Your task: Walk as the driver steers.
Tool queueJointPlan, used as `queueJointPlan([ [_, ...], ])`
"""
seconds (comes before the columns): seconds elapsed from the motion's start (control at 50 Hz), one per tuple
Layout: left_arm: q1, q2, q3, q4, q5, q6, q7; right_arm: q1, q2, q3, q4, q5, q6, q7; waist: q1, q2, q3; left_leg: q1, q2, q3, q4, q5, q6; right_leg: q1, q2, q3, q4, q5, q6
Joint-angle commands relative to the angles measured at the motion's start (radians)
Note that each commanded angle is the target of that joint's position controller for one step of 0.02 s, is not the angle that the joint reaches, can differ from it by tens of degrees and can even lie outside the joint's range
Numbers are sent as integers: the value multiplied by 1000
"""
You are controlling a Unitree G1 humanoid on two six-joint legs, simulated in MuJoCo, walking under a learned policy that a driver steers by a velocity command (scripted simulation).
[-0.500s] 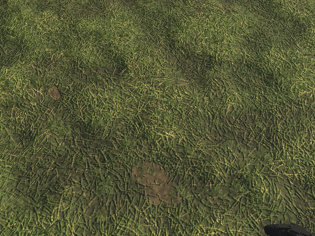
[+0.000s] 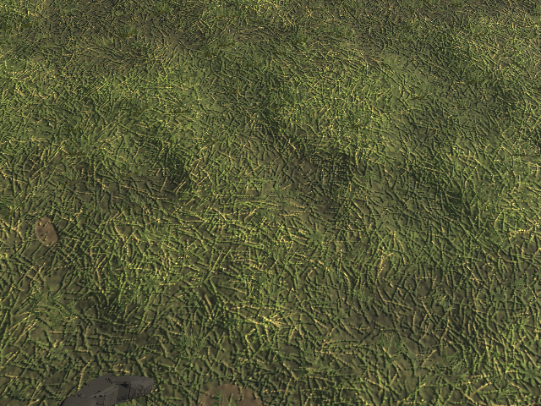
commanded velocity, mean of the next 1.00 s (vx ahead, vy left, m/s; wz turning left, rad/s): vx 0.21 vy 0.00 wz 0.27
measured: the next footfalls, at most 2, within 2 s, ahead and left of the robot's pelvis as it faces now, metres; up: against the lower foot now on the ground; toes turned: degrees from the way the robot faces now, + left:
right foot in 0.06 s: +0.19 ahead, -0.12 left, +0.00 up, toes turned +5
left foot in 0.52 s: +0.34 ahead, +0.12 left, +0.00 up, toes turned +21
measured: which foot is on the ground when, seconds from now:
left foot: down 0.00-0.08, up 0.10-0.50, down 0.52-1.00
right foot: up 0.00-0.04, down 0.06-0.52, up 0.54-0.96, down 0.98-1.00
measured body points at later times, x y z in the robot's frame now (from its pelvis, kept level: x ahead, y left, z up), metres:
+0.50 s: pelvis +0.21 +0.00 -0.01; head +0.25 +0.02 +0.44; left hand +0.16 +0.27 -0.14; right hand +0.47 -0.17 -0.11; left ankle +0.30 +0.11 -0.73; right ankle +0.15 -0.12 -0.74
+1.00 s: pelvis +0.25 +0.00 -0.01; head +0.26 -0.01 +0.44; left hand +0.24 +0.27 -0.14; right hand +0.44 -0.22 -0.14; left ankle +0.30 +0.11 -0.74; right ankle +0.24 -0.09 -0.74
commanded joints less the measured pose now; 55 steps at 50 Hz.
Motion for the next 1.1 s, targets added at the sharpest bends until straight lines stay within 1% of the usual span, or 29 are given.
queueJointPlan([
  [0.02, 38, 117, 37, -56, -7, -28, 14, -38, -192, -49, -70, -5, -7, -11, 94, 117, -31, -95, 241, -222, 55, 483, 84, 229, 53, -19, -91, -56, -25],
  [0.04, 140, 140, 48, -25, -3, -39, 24, -57, -192, -49, -75, 0, -10, -7, 145, 81, -76, -133, 196, -198, 172, 502, 61, 384, 53, -16, -158, -49, -47],
  [0.06, 268, 204, 67, -8, 15, -51, 40, -63, -155, -40, -93, 12, -19, 1, 200, -8, -176, -219, 134, -134, 389, 390, 33, 581, -93, 122, -199, -151, -93],
  [0.08, 363, 286, 88, -12, 35, -43, 55, -20, -65, -20, -129, 40, -22, 0, 212, -174, -295, -457, 17, 11, 658, -46, -3, 821, -353, 454, -263, -330, -161],
  [0.1, 339, 289, 98, 0, 20, -24, 52, 26, -114, -26, -138, 17, -9, -5, 160, -239, -288, -598, 19, 66, 797, -257, -1, 777, -430, 710, -332, -413, -233],
  [0.12, 281, 190, 79, -14, 12, -18, 47, -8, -143, -32, -111, -5, 6, -6, 140, -84, -156, -630, 92, 49, 863, -178, 3, 662, -386, 602, -338, -469, -226],
  [0.14, 237, 127, 65, -16, 5, -21, 41, -65, -128, -30, -113, -12, 10, 6, 135, -20, -67, -618, 118, 59, 847, -103, -4, 555, -327, 454, -361, -376, -208],
  [0.18, 225, 97, 56, 1, 4, -34, 41, -104, -108, -30, -123, -26, 27, 24, 110, -74, -12, -580, 161, 80, 803, -48, -22, 454, -253, 254, -400, -154, -175],
  [0.24, 256, 107, 62, 27, -11, -60, 35, -128, -91, -29, -140, -26, 50, 33, 83, -61, -23, -568, 148, 106, 812, -12, -51, 447, -242, 85, -360, 418, -191],
  [0.28, 263, 117, 67, 39, -18, -60, 35, -176, -79, -24, -165, -25, 56, 38, 78, -65, -33, -595, 146, 124, 764, 34, -66, 465, -237, -5, -341, 594, -195],
  [0.38, 253, 134, 74, 54, -21, -34, 42, -313, -42, 4, -223, -19, 55, 62, 102, -96, -25, -457, 138, 208, 436, 235, -58, 409, -182, -179, -316, 560, -163],
  [0.48, 290, 187, 97, 70, -29, -7, 54, -304, -95, -12, -249, -37, 50, 56, 104, -89, -66, -333, 89, 243, 268, 118, 7, 496, -224, -191, -99, 634, -134],
  [0.52, 327, 182, 95, 73, -31, 8, 53, -150, -140, -31, -206, -58, 24, 34, 35, 40, -171, -84, 97, 175, 99, 357, 60, 399, -158, -229, 253, 402, -76],
  [0.54, 396, 84, 70, 36, -8, 16, 46, -131, -236, -48, -222, -48, 15, 17, 81, 238, -254, 134, 407, -149, 190, 924, 128, 152, -71, -244, 531, -406, -37],
  [0.56, 422, 113, 74, 17, -17, 42, 50, -97, -292, -71, -239, 11, 32, 9, 49, 282, -406, 223, 546, -409, 139, 1032, 322, 18, 64, -102, 729, -595, -13],
  [0.58, 373, 138, 78, 35, -4, 60, 52, -124, -223, -55, -242, 28, 49, -1, 45, 115, -349, 164, 504, -301, 108, 886, 303, -11, -5, -29, 749, -522, -9],
  [0.62, 284, 108, 68, 37, -12, 61, 51, -246, -106, -12, -236, 9, 57, -17, 93, 65, -141, -55, 387, -146, 30, 692, 216, 1, -42, -17, 633, -393, -10],
  [0.66, 348, 100, 65, 80, -3, 83, 45, -295, -60, 10, -227, -1, 50, -25, 134, 94, -129, -176, 327, -34, -6, 686, 164, 145, -34, -31, 545, -326, -11],
  [0.7, 384, 75, 60, 111, -15, 97, 37, -294, -49, 20, -205, -16, 34, -23, 147, 86, -149, -222, 315, 20, -30, 641, 140, 246, -13, -23, 444, -309, -15],
  [0.8, 291, 94, 68, 105, -14, 115, 34, -292, -114, 4, -168, -18, 44, -29, 107, 156, -82, -228, 327, 12, -89, 145, 127, 249, 19, -37, 239, -321, -30],
  [0.88, 268, 81, 70, 91, -15, 106, 29, -283, -129, -10, -156, -15, 67, -42, 97, 131, -55, -210, 372, -15, -79, 46, 152, 226, 27, -63, 196, -366, -48],
  [0.92, 291, 65, 68, 95, -18, 100, 29, -288, -130, -15, -149, -13, 73, -50, 107, 124, -60, -205, 379, -1, -55, 57, 147, 261, 34, -81, 125, -359, -65],
  [0.96, 383, 61, 69, 119, -11, 92, 21, -308, -147, -26, -150, -1, 80, -51, 151, 121, -79, -300, 357, 36, -49, -186, 96, 420, 61, -111, -57, -319, -113],
  [0.98, 428, 83, 76, 134, -4, 88, 15, -334, -133, -26, -159, 0, 85, -50, 174, 75, -32, -414, 313, 80, 21, -305, 45, 490, 48, -46, -173, -364, -157],
  [1.0, 485, 137, 87, 139, 6, 81, 17, -357, -65, -12, -186, -2, 87, -43, 189, -142, -7, -575, 203, 210, 311, -342, -20, 536, -158, 287, -380, -633, -223],
  [1.02, 467, 245, 116, 120, -7, 80, 24, -453, -63, -7, -240, -7, 76, -41, 214, -260, 117, -771, 43, 237, 465, -237, -60, 426, -345, 677, -552, -871, -314],
  [1.04, 424, 199, 106, 120, 0, 81, 41, -472, -107, -18, -242, -16, 61, -31, 173, -120, 181, -742, 122, 131, 545, -106, -65, 364, -313, 612, -570, -789, -305],
  [1.06, 371, 177, 99, 113, -9, 73, 47, -418, -109, -22, -217, -8, 50, -13, 121, -101, 161, -708, 127, 120, 551, -14, -75, 359, -256, 523, -549, -675, -274],
  [1.1, 335, 173, 103, 103, -19, 46, 38, -370, -121, -28, -176, -31, 39, 8, 106, -59, 101, -678, 128, 137, 587, 77, -93, 431, -172, 386, -513, -430, -243],
])
Over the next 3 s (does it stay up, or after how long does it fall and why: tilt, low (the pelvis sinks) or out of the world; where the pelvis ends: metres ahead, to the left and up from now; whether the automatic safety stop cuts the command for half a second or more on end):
stays up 0.98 0.03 0.00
